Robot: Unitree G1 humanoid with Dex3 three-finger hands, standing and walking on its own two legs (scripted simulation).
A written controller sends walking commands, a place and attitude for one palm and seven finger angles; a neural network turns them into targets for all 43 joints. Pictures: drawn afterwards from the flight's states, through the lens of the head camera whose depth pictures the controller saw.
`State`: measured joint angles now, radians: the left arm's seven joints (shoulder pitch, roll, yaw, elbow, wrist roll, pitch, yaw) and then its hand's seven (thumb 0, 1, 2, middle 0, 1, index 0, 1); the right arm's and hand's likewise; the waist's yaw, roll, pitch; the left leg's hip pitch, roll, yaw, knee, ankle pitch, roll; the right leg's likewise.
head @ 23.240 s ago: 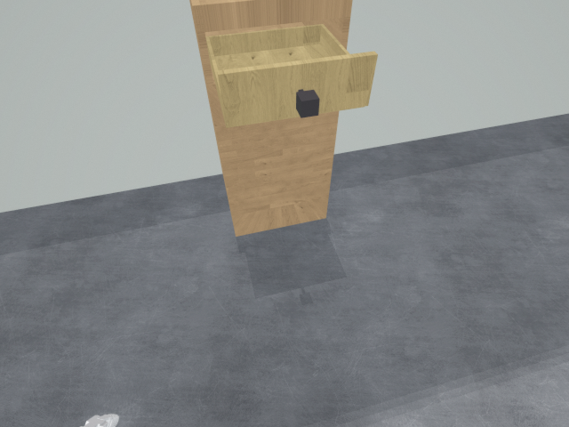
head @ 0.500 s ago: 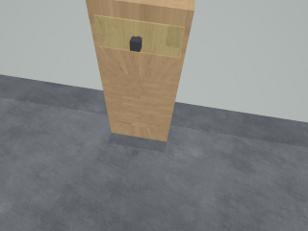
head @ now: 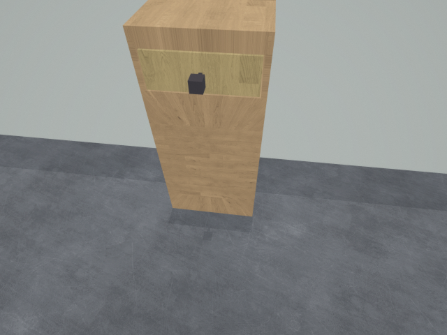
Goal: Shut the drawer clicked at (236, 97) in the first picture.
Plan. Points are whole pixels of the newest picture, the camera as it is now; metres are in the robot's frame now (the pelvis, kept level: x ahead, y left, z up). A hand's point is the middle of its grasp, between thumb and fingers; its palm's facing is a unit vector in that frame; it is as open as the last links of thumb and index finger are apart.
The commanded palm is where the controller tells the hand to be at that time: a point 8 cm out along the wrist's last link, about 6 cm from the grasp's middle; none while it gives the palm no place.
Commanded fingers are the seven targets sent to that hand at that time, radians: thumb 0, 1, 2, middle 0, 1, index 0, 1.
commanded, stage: let the arm hang, fingers relaxed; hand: left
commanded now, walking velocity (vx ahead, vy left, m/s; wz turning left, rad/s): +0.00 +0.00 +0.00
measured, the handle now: (198, 80) +0.81 +0.13 +0.04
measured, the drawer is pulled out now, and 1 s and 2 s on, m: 0.00 0.00 0.00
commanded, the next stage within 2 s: look to check the result in 0.30 s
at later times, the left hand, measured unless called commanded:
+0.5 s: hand out of the picture -0.03 +0.15 -0.18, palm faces +0.06 -0.99 -0.15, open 7.4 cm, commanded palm none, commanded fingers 0.00 0.90 0.90 -0.20 -0.30 -0.20 -0.30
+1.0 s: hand out of the picture -0.01 +0.17 -0.18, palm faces +0.04 -0.99 -0.16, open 7.4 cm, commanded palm none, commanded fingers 0.00 0.90 0.90 -0.20 -0.30 -0.20 -0.30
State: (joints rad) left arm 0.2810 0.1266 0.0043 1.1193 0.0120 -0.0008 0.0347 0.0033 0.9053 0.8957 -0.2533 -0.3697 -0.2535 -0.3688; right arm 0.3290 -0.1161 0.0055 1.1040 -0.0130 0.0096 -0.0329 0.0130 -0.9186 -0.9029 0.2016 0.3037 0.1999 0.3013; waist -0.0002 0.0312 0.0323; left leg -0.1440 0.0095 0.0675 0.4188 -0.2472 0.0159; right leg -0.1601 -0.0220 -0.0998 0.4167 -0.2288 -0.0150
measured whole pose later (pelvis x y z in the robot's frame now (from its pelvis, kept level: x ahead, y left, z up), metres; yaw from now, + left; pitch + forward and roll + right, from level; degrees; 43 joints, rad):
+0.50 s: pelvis +0.00 +0.01 +0.00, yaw +0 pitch -2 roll +0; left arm 0.32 0.09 0.01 1.17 0.01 -0.01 0.04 0.00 0.90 0.90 -0.19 -0.30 -0.20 -0.30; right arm 0.35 -0.09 -0.01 1.14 -0.01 0.00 -0.04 0.01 -0.91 -0.90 0.20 0.30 0.20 0.30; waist 0.00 0.01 0.04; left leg -0.14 0.00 0.07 0.42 -0.26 0.03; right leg -0.15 -0.03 -0.09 0.41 -0.23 0.00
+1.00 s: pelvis +0.01 +0.02 +0.00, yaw -1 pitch -1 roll +0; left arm 0.31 0.09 0.01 1.17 0.01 -0.01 0.04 0.00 0.90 0.90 -0.19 -0.30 -0.19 -0.30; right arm 0.34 -0.09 -0.01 1.15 -0.01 -0.01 -0.05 0.01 -0.91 -0.90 0.20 0.30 0.20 0.30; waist 0.00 0.01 0.04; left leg -0.13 -0.01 0.09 0.41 -0.27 0.04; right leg -0.15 -0.04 -0.08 0.40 -0.24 0.01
